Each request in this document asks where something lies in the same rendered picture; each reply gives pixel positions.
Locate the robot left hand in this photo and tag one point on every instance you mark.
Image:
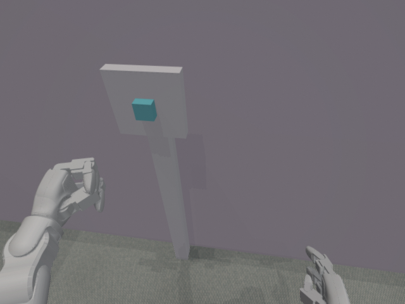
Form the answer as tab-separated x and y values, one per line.
59	197

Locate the panel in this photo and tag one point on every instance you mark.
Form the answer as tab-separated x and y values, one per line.
165	85

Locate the robot right hand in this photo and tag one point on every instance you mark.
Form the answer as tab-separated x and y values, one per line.
329	285

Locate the left robot forearm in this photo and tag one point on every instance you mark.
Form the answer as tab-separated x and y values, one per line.
28	256

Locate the button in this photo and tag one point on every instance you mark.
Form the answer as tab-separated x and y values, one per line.
144	109

